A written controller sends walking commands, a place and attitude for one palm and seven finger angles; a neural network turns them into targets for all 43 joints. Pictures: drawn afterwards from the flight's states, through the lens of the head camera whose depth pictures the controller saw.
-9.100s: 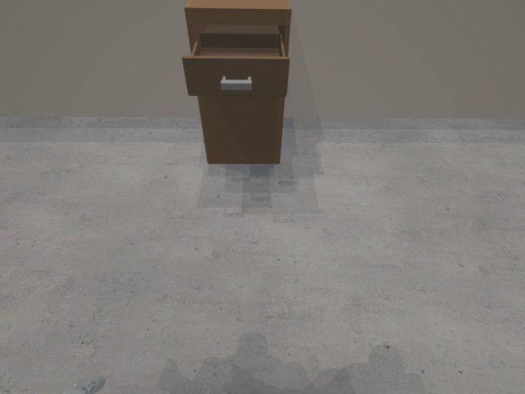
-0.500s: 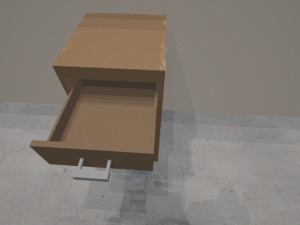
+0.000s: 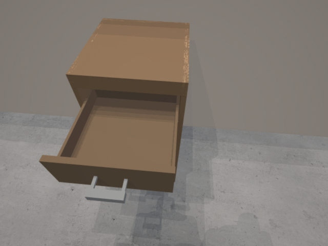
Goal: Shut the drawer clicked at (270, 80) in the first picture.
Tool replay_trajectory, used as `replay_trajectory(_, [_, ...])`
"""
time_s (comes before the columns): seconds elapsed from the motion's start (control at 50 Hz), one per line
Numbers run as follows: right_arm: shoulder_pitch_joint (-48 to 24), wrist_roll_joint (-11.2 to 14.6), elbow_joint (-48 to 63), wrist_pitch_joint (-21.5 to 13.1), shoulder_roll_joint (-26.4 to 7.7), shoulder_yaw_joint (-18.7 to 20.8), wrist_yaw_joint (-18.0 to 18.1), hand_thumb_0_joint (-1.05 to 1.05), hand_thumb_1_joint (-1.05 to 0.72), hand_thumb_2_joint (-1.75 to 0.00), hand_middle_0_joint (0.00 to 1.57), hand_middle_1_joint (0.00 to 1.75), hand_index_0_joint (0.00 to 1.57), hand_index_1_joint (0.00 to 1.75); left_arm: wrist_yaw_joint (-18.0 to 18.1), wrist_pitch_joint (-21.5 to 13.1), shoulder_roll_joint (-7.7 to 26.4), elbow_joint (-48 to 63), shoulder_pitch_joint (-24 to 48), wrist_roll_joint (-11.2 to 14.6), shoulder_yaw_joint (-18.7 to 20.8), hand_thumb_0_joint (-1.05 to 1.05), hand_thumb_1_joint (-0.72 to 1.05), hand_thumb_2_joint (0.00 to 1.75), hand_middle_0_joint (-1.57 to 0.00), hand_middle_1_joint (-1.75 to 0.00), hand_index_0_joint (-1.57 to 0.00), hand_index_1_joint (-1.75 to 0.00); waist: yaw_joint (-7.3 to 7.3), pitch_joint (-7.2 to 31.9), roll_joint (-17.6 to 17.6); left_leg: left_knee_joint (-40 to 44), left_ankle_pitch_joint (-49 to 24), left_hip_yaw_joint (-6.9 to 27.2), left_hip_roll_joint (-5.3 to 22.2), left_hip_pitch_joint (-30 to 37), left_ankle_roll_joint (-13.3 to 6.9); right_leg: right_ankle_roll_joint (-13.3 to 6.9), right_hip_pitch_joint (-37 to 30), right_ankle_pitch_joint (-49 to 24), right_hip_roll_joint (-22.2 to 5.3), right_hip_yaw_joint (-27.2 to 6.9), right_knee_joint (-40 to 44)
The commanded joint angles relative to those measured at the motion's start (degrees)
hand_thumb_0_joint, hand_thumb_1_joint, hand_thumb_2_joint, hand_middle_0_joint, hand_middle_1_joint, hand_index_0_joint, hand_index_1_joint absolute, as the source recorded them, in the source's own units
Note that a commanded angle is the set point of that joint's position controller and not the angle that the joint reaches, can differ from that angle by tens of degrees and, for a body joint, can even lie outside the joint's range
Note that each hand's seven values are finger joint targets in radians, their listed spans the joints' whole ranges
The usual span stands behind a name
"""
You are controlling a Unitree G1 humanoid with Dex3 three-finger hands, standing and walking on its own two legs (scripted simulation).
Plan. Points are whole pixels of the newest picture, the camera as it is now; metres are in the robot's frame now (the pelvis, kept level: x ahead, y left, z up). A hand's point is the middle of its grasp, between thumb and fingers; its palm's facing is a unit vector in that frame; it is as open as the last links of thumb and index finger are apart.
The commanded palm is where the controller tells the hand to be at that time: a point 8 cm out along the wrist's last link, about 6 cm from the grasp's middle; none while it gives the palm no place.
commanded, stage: raise the hand and make a fist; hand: left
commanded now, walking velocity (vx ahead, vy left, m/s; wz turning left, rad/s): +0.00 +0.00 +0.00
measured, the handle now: (108, 188) +0.28 +0.18 -0.09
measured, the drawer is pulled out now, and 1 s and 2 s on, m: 0.30 0.29 0.29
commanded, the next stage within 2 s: bring the fist close to the handle in 1.84 s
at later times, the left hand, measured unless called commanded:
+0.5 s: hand out of the picture +0.10 +0.15 -0.04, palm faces -0.01 -1.00 -0.08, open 5.3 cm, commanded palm +0.08 +0.21 -0.04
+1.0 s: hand out of the picture +0.10 +0.16 -0.02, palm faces -0.02 -1.00 -0.03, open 3.2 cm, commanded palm +0.06 +0.21 -0.01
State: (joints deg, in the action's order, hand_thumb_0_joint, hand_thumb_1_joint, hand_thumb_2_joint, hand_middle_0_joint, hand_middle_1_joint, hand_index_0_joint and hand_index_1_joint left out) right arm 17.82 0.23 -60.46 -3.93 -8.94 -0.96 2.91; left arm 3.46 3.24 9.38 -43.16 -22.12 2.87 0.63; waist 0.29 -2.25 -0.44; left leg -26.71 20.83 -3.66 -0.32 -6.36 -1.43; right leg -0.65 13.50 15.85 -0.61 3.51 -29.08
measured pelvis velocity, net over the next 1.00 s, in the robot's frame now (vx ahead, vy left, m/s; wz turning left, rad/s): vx -0.06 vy -0.01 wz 0.05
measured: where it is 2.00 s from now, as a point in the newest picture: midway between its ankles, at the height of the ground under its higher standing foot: outside the picture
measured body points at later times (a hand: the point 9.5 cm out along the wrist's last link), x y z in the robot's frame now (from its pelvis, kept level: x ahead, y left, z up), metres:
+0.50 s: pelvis -0.08 -0.04 -0.09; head -0.01 -0.02 +0.35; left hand +0.10 +0.20 -0.03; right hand +0.19 -0.23 -0.13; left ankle -0.07 +0.09 -0.74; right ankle -0.01 -0.11 -0.74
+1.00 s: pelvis -0.06 -0.01 -0.07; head +0.00 +0.01 +0.37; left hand +0.10 +0.21 -0.01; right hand +0.14 -0.24 -0.13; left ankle -0.07 +0.09 -0.74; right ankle -0.01 -0.11 -0.74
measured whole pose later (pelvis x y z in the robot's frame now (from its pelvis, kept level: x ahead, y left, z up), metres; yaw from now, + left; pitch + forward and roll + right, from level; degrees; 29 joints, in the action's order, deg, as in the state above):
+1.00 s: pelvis -0.06 -0.01 -0.07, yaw +3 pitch +13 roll -2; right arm 13.6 1.7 -29.7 -15.5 -13.5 2.1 2.0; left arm -13.7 -24.5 11.6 12.6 -38.4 12.6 3.5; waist -0.7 7.4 -0.6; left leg -63.3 32.3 0.1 0.6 -43.9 -1.4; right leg -1.7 47.3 24.8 -1.7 6.9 -59.2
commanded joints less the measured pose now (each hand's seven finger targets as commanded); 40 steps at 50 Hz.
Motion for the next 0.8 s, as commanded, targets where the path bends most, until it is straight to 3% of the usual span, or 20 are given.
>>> replay_trajectory(0.0, [-3.3,1.5,11.5,-15.1,-8.8,2.8,1.4,0.0,-0.9,-0.9,0.2,0.3,0.2,0.3,4.0,-4.8,-5.2,35.4,-4.6,3.9,-5.9,0.0,0.9,0.9,-0.28,-0.39,-0.28,-0.39,-2.43,11.3,-7.1,2.9,-49.4,6.3,5.6,4.0,3.7,-0.4,6.7,-3.1,-0.9,1.1,-6.0])
replay_trajectory(0.02, [-4.7,1.2,16.1,-15.9,-11.1,3.4,0.5,0.0,-0.9,-0.9,0.2,0.3,0.2,0.3,2.3,-6.4,-6.3,44.8,3.0,5.3,-7.3,0.0,0.9,0.9,-0.3,-0.41,-0.3,-0.41,-2.81,4.7,-2.5,1.1,-47.5,8.1,5.8,-0.9,3.2,-0.2,8.4,-5.8,-1.3,1.9,-4.8])
replay_trajectory(0.04, [-4.4,0.3,17.9,-16.5,-12.3,5.1,0.2,0.0,-0.9,-0.9,0.2,0.3,0.2,0.3,1.2,-8.7,-1.6,46.1,3.0,4.5,-2.8,0.0,0.9,0.9,-0.32,-0.43,-0.32,-0.43,-3.55,5.6,1.6,-2.5,-43.2,8.3,5.1,-3.3,2.8,-0.4,9.3,-7.3,-1.0,2.4,-3.5])
replay_trajectory(0.08, [-6.3,-0.2,22.7,-16.8,-12.2,6.3,-0.7,0.0,-0.9,-0.9,0.2,0.3,0.2,0.3,-2.5,-12.7,-1.1,41.1,-16.2,4.5,1.6,0.0,0.9,0.9,-0.36,-0.47,-0.36,-0.47,1.2,8.8,6.4,-7.7,-38.4,6.1,2.8,-11.2,2.6,-1.4,5.3,-18.2,-1.1,2.6,-4.8])
replay_trajectory(0.12, [-8.6,0.2,26.8,-15.8,-11.4,6.3,-2.3,0.0,-0.9,-0.9,0.2,0.3,0.2,0.3,-8.5,-19.1,-5.3,37.6,-25.4,6.4,-0.3,0.0,0.9,0.9,-0.4,-0.52,-0.4,-0.52,2.15,6.2,16.6,-10.8,-27.7,4.9,1.5,-21.3,2.4,-0.5,7.6,-19.5,-0.7,3.2,-8.9])
replay_trajectory(0.14, [-9.3,0.3,29.3,-16.0,-12.2,6.2,-2.6,0.0,-0.9,-0.9,0.2,0.3,0.2,0.3,-10.2,-22.1,-2.9,41.7,-21.8,7.0,0.6,0.0,0.9,0.9,-0.42,-0.54,-0.42,-0.54,1.96,9.0,17.6,-12.4,-21.0,4.4,0.6,-25.0,1.8,-0.3,8.4,-15.9,-0.5,2.1,-10.7])
replay_trajectory(0.16, [-10.0,0.1,32.1,-16.5,-12.1,6.1,-2.6,0.0,-0.9,-0.9,0.2,0.3,0.2,0.3,-11.4,-25.5,-3.1,48.0,-18.6,7.9,-0.1,0.0,0.9,0.9,-0.44,-0.56,-0.44,-0.56,1.82,11.3,13.9,-13.5,-16.1,3.4,0.0,-26.0,1.4,-0.4,9.2,-11.5,-0.6,1.2,-12.0])
replay_trajectory(0.2, [-9.9,-0.2,33.9,-17.2,-11.3,6.0,-2.7,0.0,-0.9,-0.9,0.2,0.3,0.2,0.3,-12.4,-31.4,3.1,55.6,-13.2,8.0,4.7,0.0,0.9,0.9,-0.48,-0.6,-0.48,-0.6,2.27,15.2,-3.3,-15.7,-12.3,2.2,-0.7,-24.9,1.8,-1.5,12.4,-5.3,-0.6,-0.3,-14.6])
replay_trajectory(0.22, [-9.4,-0.5,34.1,-17.4,-10.5,5.5,-2.9,0.0,-0.9,-0.9,0.2,0.3,0.2,0.3,-12.8,-33.6,3.2,54.9,-14.3,7.9,5.2,0.0,0.9,0.9,-0.5,-0.62,-0.5,-0.62,1.89,14.5,-7.0,-17.4,-11.5,2.5,-0.7,-26.1,1.9,-1.9,15.5,-4.0,-0.4,0.0,-16.5])
replay_trajectory(0.28, [-8.9,-0.6,33.7,-16.8,-10.5,5.4,-2.6,0.0,-0.9,-0.9,0.2,0.3,0.2,0.3,-13.3,-41.7,8.3,57.2,-3.6,6.8,9.9,0.0,0.9,0.9,-0.56,-0.69,-0.56,-0.69,-0.85,13.4,-5.5,-24.3,-2.8,4.2,-0.5,-34.4,1.4,-2.1,26.2,5.1,-0.3,-1.4,-21.3])
replay_trajectory(0.3, [-10.0,-0.5,34.9,-16.7,-10.0,5.1,-2.5,0.0,-0.9,-0.9,0.2,0.3,0.2,0.3,-14.2,-44.1,5.9,57.4,-2.7,6.8,7.5,0.0,0.9,0.9,-0.58,-0.71,-0.58,-0.71,-1.34,12.6,-4.4,-26.4,0.8,4.3,-0.6,-37.0,1.1,-2.1,28.7,10.1,-0.4,-2.8,-21.3])
replay_trajectory(0.34, [-10.6,0.2,35.8,-17.4,-10.1,5.0,-2.4,0.0,-0.9,-0.9,0.2,0.3,0.2,0.3,-17.0,-48.4,6.2,56.7,0.2,7.5,6.6,0.0,0.9,0.9,-0.62,-0.75,-0.62,-0.75,-2.28,13.5,-1.4,-31.5,5.5,4.4,-0.5,-42.6,0.6,-2.0,31.2,17.5,-1.1,-6.4,-21.7])
replay_trajectory(0.4, [-9.9,1.6,38.3,-17.2,-11.3,4.6,-1.8,0.0,-0.9,-0.9,0.2,0.3,0.2,0.3,-22.1,-44.5,7.9,54.3,-0.2,10.4,6.7,0.0,0.9,0.9,-0.68,-0.82,-0.68,-0.82,-2.32,17.8,-0.6,-33.8,8.6,3.3,-0.6,-45.7,-0.1,-1.4,27.0,23.1,-1.9,-10.3,-18.9])
replay_trajectory(0.46, [-10.0,3.2,40.6,-16.3,-11.8,4.2,-0.4,0.0,-0.9,-0.9,0.2,0.3,0.2,0.3,-26.0,-34.9,11.3,55.5,-0.6,13.5,9.2,0.0,0.9,0.9,-0.74,-0.88,-0.74,-0.88,-1.18,22.3,-0.9,-33.0,7.2,3.0,-0.9,-45.6,-0.6,-0.5,19.3,23.0,-2.5,-12.3,-15.8])
replay_trajectory(0.52, [-10.5,3.7,41.8,-14.8,-10.9,3.6,0.3,0.0,-0.9,-0.9,0.2,0.3,0.2,0.3,-25.6,-26.1,11.9,59.2,-3.1,14.6,11.1,0.0,0.9,0.9,-0.8,-0.95,-0.8,-0.95,-0.05,23.4,-2.4,-31.2,3.9,3.4,-1.0,-43.4,-0.7,-0.1,15.7,19.9,-2.9,-11.6,-14.5])
replay_trajectory(0.56, [-10.7,3.4,41.4,-14.6,-9.9,3.4,0.5,0.0,-0.9,-0.9,0.2,0.3,0.2,0.3,-23.2,-23.4,10.9,61.4,-3.5,14.9,12.2,0.0,0.9,0.9,-0.84,-0.99,-0.84,-0.99,0.15,22.5,-0.6,-29.8,1.5,4.3,-0.7,-42.4,-0.5,0.1,15.6,16.8,-2.4,-9.8,-14.9])
replay_trajectory(0.58, [-11.1,3.1,40.8,-14.3,-9.4,3.4,0.6,0.0,-0.9,-0.9,0.2,0.3,0.2,0.3,-21.7,-22.8,10.7,59.8,-5.5,14.9,13.6,0.0,0.9,0.9,-0.86,-1.01,-0.86,-1.01,0.49,21.7,2.4,-29.6,0.6,4.8,-0.4,-42.8,-0.4,0.2,15.3,15.4,-2.1,-9.0,-15.1])
replay_trajectory(0.62, [-10.3,2.6,39.9,-14.5,-8.6,3.8,0.2,0.0,-0.9,-0.9,0.2,0.3,0.2,0.3,-19.6,-23.6,8.3,60.6,-8.2,14.3,12.6,0.0,0.9,0.9,-0.9,-1.06,-0.9,-1.06,0.54,20.7,2.6,-28.9,-1.9,5.1,-0.3,-42.3,0.0,0.2,15.6,9.5,-2.0,-7.4,-16.6])
replay_trajectory(0.68, [-11.2,2.1,39.1,-14.3,-8.7,4.1,-0.2,0.0,-0.9,-0.9,0.2,0.3,0.2,0.3,-18.0,-25.6,8.2,57.4,-11.3,12.9,12.6,0.0,0.9,0.9,-0.96,-1.12,-0.96,-1.12,0.51,16.5,6.3,-28.1,-0.6,5.3,-0.4,-44.3,0.2,0.3,16.9,10.6,-2.1,-6.8,-16.6])
replay_trajectory(0.78, [-10.3,2.0,39.9,-15.4,-9.7,4.6,-0.7,0.0,-0.9,-0.9,0.2,0.3,0.2,0.3,-18.7,-29.3,7.3,62.0,-15.1,11.3,8.7,0.0,0.9,0.9,-1.06,-1.23,-1.06,-1.23,-0.07,17.7,1.7,-26.8,-0.6,5.1,-0.5,-40.7,-0.3,-0.5,19.4,10.9,-1.7,-4.8,-18.1])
